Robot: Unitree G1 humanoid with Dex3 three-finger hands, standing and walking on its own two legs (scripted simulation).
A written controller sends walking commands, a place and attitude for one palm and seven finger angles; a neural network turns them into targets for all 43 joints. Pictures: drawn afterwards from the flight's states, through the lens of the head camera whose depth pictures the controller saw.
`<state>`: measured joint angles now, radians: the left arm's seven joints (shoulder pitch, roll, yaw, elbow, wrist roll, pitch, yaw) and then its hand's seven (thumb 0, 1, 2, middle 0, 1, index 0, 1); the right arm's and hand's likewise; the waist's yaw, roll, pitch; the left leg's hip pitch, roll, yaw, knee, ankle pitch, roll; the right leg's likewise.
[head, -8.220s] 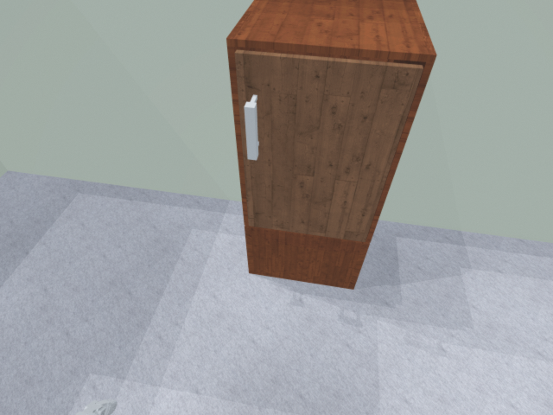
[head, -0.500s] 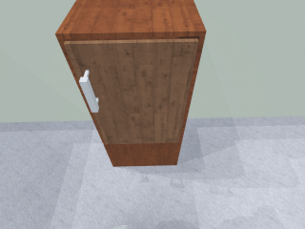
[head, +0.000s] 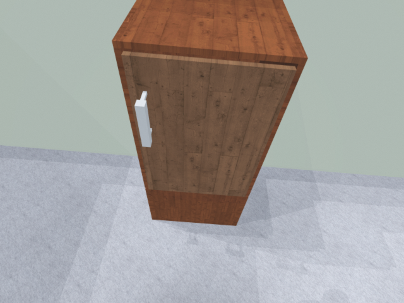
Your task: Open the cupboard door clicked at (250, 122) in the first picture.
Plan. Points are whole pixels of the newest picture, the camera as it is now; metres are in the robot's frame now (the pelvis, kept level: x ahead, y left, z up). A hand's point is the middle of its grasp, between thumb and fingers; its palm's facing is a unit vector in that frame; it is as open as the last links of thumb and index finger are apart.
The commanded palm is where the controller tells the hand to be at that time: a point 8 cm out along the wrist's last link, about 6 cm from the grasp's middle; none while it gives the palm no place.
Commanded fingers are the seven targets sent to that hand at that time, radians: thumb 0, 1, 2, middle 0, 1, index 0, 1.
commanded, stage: come to a stop and stand still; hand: left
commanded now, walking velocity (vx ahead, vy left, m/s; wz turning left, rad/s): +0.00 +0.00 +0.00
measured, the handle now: (145, 119) +0.55 +0.21 +0.01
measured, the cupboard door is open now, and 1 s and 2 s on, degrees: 0 0 0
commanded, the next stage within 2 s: look again from close up in 0.28 s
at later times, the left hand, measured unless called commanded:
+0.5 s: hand out of the picture +0.03 +0.18 -0.17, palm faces -0.01 -0.98 -0.21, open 7.3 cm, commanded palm none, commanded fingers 0.00 0.90 0.90 -0.20 -0.30 -0.20 -0.30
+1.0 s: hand out of the picture +0.03 +0.18 -0.17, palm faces +0.00 -0.98 -0.20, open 7.4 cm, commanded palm none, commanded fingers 0.00 0.90 0.90 -0.20 -0.30 -0.20 -0.30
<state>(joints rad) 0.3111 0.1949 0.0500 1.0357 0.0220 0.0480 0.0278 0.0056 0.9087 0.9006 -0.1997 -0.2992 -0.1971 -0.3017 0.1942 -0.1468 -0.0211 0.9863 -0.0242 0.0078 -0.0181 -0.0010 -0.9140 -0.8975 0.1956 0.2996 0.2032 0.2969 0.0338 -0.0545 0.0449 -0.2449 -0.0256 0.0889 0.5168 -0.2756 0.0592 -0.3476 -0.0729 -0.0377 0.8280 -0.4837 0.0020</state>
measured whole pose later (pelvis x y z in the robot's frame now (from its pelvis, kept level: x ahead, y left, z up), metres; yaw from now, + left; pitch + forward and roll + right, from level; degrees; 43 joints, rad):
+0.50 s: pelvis +0.01 +0.01 +0.00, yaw +0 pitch +0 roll -1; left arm 0.27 0.15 -0.02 1.05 0.01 -0.02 0.04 0.01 0.92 0.90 -0.20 -0.30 -0.20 -0.30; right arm 0.31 -0.17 0.01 1.05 -0.02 -0.01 -0.01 0.00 -0.91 -0.90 0.20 0.30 0.20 0.30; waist -0.02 0.03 0.03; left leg -0.24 -0.02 0.09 0.53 -0.30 0.06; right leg -0.20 -0.02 -0.06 0.52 -0.31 0.00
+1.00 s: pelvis +0.02 +0.01 +0.00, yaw -1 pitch -1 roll +0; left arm 0.27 0.16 -0.01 1.09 0.01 -0.01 0.03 0.00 0.91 0.90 -0.20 -0.30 -0.20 -0.30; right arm 0.26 -0.17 0.01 1.12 -0.02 -0.03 -0.03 0.00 -0.91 -0.90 0.20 0.30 0.20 0.30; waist 0.00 0.00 0.03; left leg -0.16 -0.03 0.11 0.45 -0.28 0.06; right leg -0.16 -0.02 -0.04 0.48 -0.31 0.00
